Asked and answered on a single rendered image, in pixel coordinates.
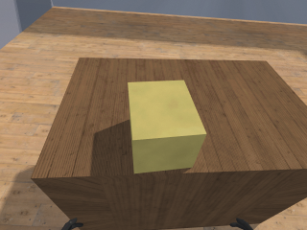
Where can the right robot hand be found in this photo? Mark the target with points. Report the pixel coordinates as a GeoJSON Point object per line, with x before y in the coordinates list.
{"type": "Point", "coordinates": [241, 224]}

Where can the carton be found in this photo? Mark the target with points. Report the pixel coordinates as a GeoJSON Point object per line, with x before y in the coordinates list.
{"type": "Point", "coordinates": [165, 127]}

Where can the left robot hand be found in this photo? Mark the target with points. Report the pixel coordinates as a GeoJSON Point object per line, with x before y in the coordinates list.
{"type": "Point", "coordinates": [71, 224]}

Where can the pedestal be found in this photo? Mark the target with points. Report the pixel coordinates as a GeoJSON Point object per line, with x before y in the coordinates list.
{"type": "Point", "coordinates": [252, 164]}

